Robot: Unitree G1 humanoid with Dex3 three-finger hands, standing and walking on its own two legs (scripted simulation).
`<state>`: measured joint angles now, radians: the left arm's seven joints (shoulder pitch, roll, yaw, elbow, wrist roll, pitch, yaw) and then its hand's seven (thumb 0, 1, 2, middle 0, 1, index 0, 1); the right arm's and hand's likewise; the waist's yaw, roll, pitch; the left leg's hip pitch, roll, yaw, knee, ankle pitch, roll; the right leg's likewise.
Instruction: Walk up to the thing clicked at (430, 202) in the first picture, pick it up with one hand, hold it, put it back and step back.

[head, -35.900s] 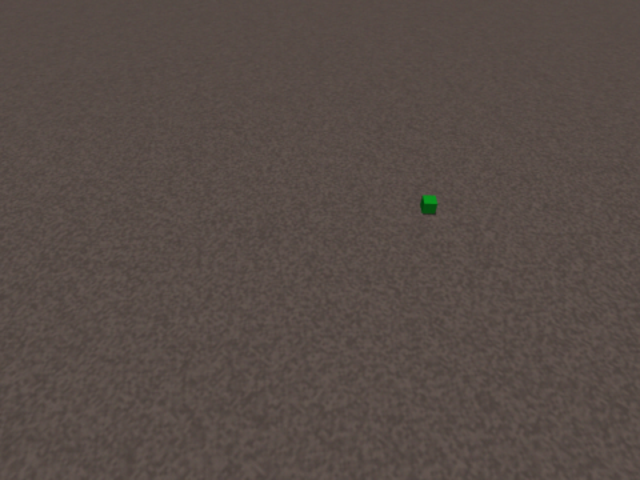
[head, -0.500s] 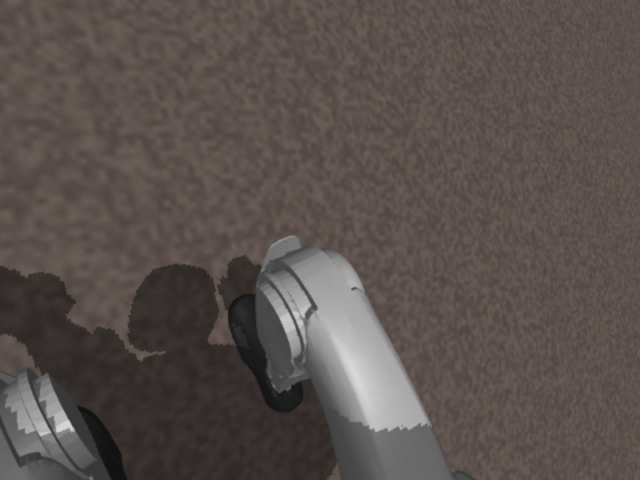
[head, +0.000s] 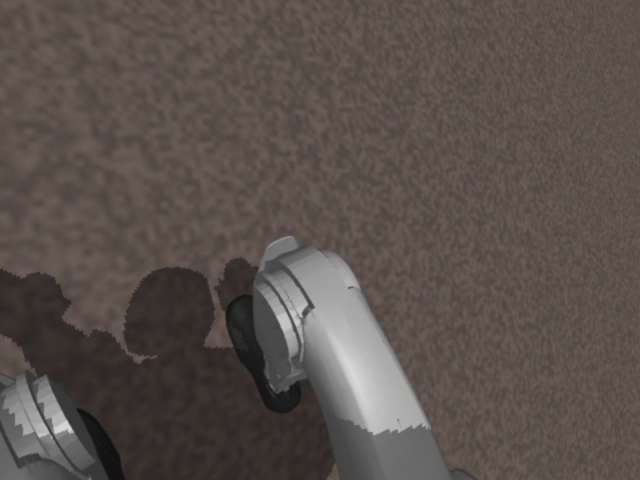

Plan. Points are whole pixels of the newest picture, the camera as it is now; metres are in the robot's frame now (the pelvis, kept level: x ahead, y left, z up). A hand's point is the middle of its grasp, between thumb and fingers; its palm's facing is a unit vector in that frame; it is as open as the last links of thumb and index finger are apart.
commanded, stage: close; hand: left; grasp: from above
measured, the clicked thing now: out of the picture +0.49 +0.31 -0.29
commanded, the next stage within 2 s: settle in 0.10 s
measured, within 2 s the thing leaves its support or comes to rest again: leaves its support in 0.48 s
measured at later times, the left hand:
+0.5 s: hand out of the picture +0.48 +0.31 -0.25, palm faces -0.32 -0.28 -0.90, open 8.8 cm
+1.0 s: hand out of the picture +0.47 +0.31 -0.17, palm faces -0.34 -0.26 -0.91, open 8.8 cm
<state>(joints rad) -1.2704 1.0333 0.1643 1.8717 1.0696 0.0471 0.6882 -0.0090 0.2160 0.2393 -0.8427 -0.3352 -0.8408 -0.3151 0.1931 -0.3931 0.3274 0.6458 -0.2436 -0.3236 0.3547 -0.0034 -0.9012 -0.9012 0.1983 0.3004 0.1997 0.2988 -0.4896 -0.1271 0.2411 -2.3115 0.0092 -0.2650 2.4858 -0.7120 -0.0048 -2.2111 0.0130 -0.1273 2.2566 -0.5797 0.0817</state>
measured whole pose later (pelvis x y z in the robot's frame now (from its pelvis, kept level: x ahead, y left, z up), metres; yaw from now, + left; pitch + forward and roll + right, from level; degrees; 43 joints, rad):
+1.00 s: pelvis +0.01 -0.01 +0.01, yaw +6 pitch +34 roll -9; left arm -1.13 0.73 0.12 1.58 1.01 0.15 0.47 -0.01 0.15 0.29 -0.92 -0.27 -0.91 -0.29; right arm 0.21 -0.34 0.13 0.75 -0.16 -0.24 0.30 0.00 -0.90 -0.90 0.20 0.30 0.20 0.30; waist -0.35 0.00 0.01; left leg -2.30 0.01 -0.17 2.40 -0.71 -0.02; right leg -2.26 -0.02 -0.05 2.26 -0.61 0.06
